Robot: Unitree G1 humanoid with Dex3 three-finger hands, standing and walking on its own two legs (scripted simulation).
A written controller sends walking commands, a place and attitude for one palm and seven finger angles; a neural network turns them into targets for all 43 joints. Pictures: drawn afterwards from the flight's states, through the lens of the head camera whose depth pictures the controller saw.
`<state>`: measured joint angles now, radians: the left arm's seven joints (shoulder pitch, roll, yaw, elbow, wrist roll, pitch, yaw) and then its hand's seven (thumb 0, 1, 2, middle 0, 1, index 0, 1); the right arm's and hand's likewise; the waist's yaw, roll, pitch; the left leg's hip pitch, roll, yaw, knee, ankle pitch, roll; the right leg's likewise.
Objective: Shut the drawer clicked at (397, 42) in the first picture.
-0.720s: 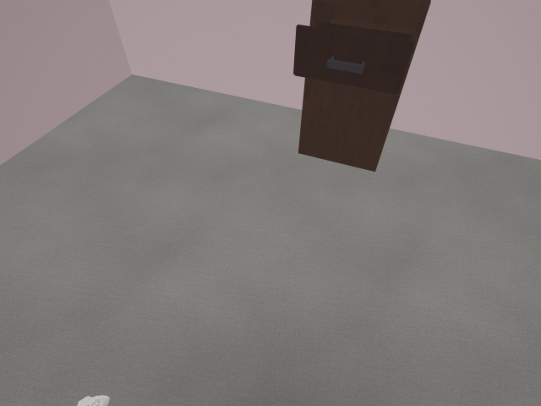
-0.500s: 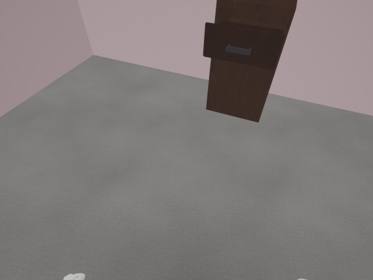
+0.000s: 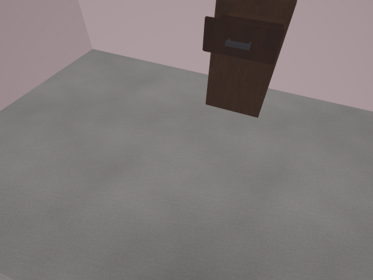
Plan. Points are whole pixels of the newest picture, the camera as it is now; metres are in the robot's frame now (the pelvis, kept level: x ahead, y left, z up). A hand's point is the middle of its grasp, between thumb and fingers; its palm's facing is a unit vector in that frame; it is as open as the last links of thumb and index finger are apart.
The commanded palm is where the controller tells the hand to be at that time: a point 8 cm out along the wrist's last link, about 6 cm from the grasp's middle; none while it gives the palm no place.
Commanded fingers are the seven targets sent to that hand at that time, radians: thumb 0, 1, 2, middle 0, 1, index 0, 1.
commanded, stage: stand and wait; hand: left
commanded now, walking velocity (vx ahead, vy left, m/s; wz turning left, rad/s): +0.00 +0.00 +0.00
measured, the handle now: (238, 43) +1.25 -0.21 -0.05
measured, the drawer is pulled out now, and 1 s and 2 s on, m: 0.30 0.30 0.30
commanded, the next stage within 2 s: look at it before walking up in 0.10 s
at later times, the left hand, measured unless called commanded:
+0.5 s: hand out of the picture +0.09 +0.25 -0.16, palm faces -0.03 -0.94 -0.33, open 7.4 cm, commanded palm none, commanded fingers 0.00 0.90 0.90 -0.20 -0.30 -0.20 -0.30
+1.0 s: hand out of the picture +0.07 +0.23 -0.17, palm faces -0.04 -0.96 -0.28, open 7.4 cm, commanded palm none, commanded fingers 0.00 0.90 0.90 -0.20 -0.30 -0.20 -0.30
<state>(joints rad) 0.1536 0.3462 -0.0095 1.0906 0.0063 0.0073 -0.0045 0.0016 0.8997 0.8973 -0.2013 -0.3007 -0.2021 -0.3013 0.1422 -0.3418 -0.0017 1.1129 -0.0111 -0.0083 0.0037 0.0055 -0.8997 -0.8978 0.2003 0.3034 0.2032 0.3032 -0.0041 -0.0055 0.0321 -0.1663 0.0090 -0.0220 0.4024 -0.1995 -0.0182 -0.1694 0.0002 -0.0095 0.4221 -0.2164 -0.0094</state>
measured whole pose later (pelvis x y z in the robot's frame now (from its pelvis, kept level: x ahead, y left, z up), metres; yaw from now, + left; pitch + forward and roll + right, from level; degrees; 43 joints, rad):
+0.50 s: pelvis +0.01 +0.00 +0.00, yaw +0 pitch -2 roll +0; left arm 0.13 0.34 -0.01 1.08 0.01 0.00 0.00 0.00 0.90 0.90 -0.20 -0.30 -0.20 -0.30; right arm 0.11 -0.33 0.00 1.11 -0.01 -0.02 0.01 0.00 -0.90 -0.90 0.20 0.30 0.20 0.30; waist 0.00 -0.01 0.03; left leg -0.15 0.01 -0.02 0.38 -0.20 -0.02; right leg -0.16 0.00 -0.01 0.40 -0.21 -0.01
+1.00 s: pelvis +0.03 +0.00 +0.00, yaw -2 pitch -1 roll +0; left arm 0.23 0.30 0.00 1.07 0.02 0.03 -0.01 0.00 0.90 0.90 -0.20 -0.30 -0.20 -0.30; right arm 0.17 -0.29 0.00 1.09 -0.02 0.00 0.00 0.00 -0.90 -0.90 0.20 0.30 0.20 0.30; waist 0.02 -0.01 -0.01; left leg -0.17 0.03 0.02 0.48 -0.31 -0.01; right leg -0.18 0.02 0.03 0.47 -0.28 -0.02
